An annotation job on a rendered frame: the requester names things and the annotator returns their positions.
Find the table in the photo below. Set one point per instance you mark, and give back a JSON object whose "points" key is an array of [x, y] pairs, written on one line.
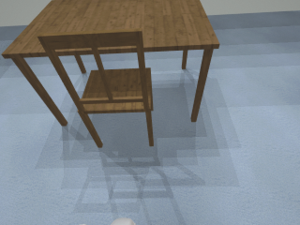
{"points": [[167, 25]]}

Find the chair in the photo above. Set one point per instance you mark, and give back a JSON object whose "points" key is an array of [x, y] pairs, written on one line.
{"points": [[122, 90]]}

